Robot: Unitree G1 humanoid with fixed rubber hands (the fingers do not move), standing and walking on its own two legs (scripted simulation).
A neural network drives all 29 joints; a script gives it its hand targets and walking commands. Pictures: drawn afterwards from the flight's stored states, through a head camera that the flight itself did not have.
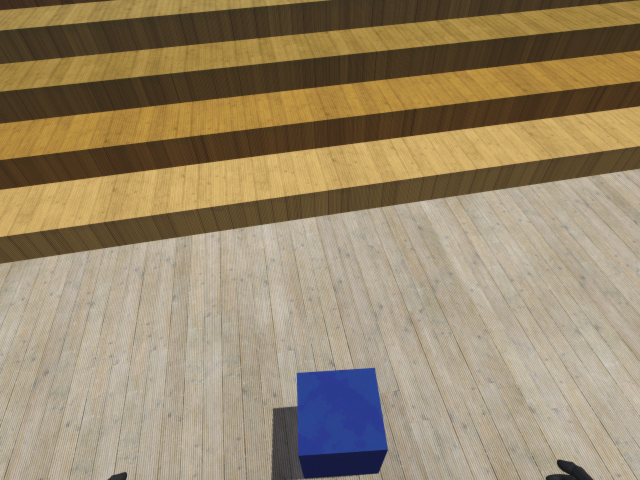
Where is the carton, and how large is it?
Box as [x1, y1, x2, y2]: [297, 368, 387, 478]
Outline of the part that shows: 374,368 297,373 298,455 304,478 378,472 387,450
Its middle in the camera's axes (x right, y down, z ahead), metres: +0.06 +0.50 +1.07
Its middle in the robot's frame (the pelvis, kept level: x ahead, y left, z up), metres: +0.39 -0.02 -0.66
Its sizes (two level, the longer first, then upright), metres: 0.210 0.200 0.250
